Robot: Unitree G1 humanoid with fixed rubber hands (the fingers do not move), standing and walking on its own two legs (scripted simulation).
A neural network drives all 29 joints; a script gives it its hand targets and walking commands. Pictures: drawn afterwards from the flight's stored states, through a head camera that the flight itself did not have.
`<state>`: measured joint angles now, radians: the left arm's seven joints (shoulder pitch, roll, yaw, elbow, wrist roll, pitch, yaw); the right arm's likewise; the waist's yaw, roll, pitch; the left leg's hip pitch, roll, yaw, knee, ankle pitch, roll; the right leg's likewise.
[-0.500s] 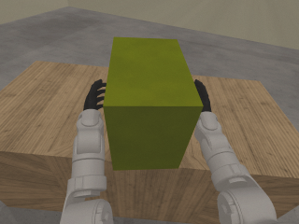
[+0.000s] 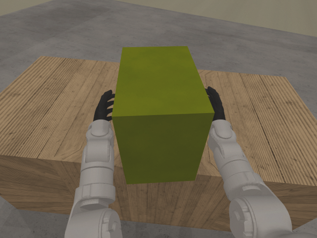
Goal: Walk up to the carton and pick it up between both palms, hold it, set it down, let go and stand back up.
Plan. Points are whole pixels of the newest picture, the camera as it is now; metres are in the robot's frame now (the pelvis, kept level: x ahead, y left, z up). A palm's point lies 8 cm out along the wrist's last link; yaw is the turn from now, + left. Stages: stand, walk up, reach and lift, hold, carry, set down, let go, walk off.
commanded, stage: set down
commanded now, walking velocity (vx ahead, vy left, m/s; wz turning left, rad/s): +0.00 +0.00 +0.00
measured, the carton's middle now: (158, 112) +0.45 +0.00 +0.07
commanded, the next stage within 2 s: none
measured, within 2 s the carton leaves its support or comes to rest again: neither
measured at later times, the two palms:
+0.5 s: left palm (106, 124) +0.39 +0.14 +0.10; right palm (215, 118) +0.38 -0.15 +0.11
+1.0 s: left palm (112, 125) +0.40 +0.13 +0.07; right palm (216, 119) +0.40 -0.16 +0.09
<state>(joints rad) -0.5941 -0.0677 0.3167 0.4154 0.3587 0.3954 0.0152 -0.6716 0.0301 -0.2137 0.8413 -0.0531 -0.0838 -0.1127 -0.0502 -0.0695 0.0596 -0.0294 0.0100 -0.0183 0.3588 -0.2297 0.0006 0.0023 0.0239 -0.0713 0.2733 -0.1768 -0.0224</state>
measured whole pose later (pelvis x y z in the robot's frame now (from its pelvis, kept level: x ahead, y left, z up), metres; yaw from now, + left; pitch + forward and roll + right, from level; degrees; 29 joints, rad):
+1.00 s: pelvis +0.01 +0.00 +0.00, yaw -2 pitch +1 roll -1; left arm -0.69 -0.10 0.46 0.74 0.37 0.16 0.05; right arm -0.77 0.06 -0.52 0.99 -0.29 -0.17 -0.01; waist -0.02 -0.03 0.01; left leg -0.15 0.02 0.03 0.34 -0.21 0.00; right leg -0.15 0.02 -0.05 0.28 -0.16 -0.02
